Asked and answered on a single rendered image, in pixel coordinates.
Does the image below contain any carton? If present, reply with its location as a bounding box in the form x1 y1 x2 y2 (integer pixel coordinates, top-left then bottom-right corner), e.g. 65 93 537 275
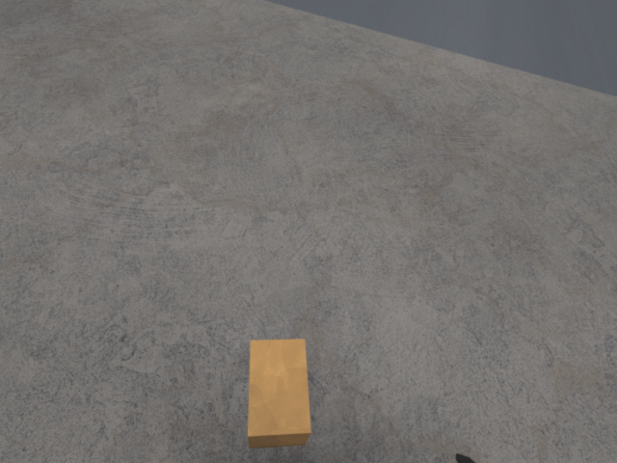
248 339 311 449

